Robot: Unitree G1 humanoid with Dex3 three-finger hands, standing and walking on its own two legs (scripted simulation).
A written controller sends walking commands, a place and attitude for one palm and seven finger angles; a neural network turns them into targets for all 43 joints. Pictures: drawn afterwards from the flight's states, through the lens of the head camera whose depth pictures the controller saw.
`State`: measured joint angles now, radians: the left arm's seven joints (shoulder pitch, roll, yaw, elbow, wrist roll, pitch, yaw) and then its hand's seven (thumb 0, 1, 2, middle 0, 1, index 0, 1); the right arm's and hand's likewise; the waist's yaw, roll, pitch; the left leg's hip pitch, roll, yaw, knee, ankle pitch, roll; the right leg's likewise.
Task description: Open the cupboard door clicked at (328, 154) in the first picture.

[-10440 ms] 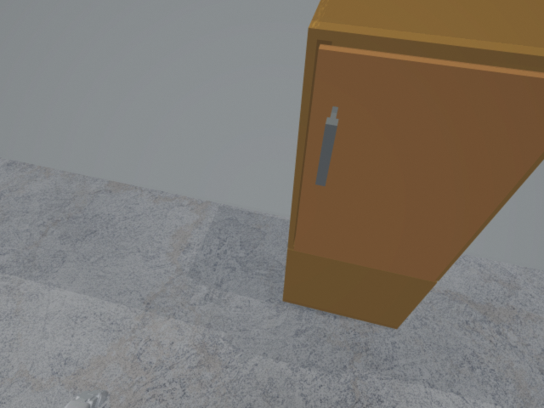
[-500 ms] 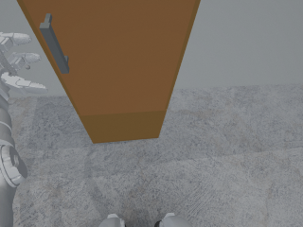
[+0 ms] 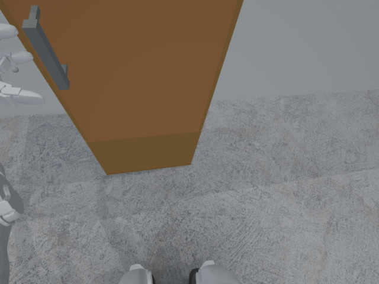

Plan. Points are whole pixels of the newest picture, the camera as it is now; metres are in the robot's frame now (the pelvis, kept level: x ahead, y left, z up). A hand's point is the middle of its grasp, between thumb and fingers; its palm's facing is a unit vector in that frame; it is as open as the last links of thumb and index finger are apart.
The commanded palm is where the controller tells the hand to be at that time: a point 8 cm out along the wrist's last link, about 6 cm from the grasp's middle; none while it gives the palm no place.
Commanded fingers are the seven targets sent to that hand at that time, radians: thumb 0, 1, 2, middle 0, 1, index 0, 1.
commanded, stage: move the hooked fingers beside the handle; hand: left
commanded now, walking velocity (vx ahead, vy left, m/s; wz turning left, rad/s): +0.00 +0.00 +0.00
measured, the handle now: (50, 51) +0.55 +0.23 +0.11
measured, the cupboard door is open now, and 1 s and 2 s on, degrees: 0 0 0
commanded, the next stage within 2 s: slide the fingers in behind the handle in 0.50 s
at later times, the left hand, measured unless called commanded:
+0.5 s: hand (12, 75) +0.49 +0.28 +0.11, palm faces +0.08 -1.00 +0.00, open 14.0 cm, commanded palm +0.47 +0.32 +0.11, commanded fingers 0.00 -0.50 0.30 -0.30 -1.20 -0.30 -1.20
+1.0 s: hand (32, 71) +0.50 +0.25 +0.11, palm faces +0.08 -1.00 +0.01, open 13.9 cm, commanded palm +0.48 +0.29 +0.10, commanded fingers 0.00 -0.50 0.30 -0.30 -1.20 -0.30 -1.20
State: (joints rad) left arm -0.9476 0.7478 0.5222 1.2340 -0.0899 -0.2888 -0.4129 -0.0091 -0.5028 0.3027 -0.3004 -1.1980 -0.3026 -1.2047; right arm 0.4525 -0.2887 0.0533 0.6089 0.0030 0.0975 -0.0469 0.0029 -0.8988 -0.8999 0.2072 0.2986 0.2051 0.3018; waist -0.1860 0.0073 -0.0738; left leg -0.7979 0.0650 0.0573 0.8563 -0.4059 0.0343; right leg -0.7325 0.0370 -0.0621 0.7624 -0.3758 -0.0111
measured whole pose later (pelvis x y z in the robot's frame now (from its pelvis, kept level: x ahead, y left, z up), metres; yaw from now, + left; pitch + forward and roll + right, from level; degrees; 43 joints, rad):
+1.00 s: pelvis -0.01 +0.00 +0.00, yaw +1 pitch +19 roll -3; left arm -0.97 0.67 0.47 1.23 -0.10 -0.30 -0.34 -0.01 -0.50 0.30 -0.30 -1.20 -0.31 -1.21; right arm 0.45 -0.28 0.05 0.62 0.00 0.08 -0.04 0.00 -0.90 -0.90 0.21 0.30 0.20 0.30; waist -0.19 0.01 -0.08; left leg -0.81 0.06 0.05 0.88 -0.41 0.03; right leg -0.74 0.04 -0.07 0.79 -0.38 -0.01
